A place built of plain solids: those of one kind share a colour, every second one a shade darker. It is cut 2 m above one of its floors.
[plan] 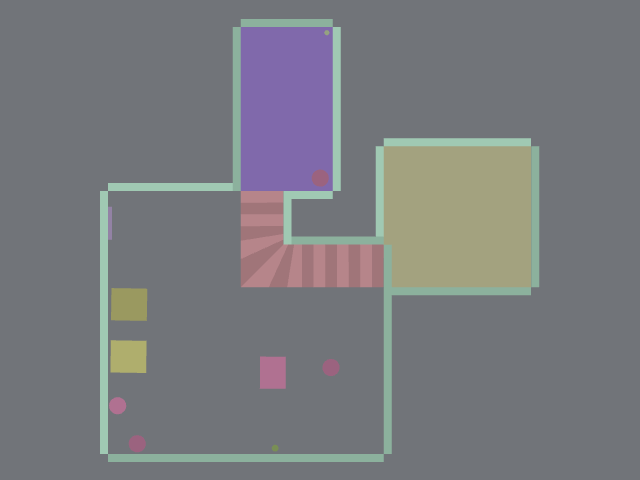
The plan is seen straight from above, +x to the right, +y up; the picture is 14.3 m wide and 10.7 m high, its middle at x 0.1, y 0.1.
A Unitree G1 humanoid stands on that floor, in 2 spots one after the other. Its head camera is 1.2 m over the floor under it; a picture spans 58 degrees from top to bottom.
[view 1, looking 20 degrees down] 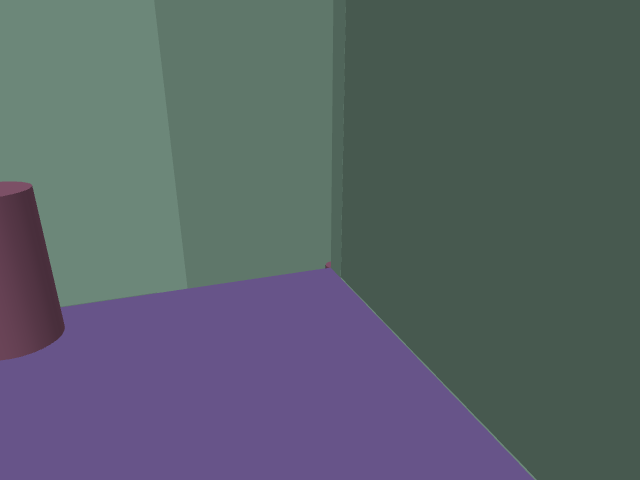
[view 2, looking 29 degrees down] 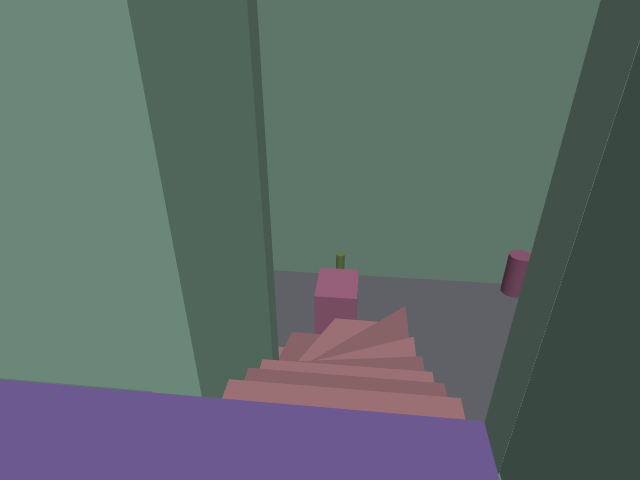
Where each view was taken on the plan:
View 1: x -0.66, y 3.74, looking -110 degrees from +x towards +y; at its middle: wall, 9.53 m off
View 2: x -1.23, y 2.19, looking -84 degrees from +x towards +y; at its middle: wall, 7.89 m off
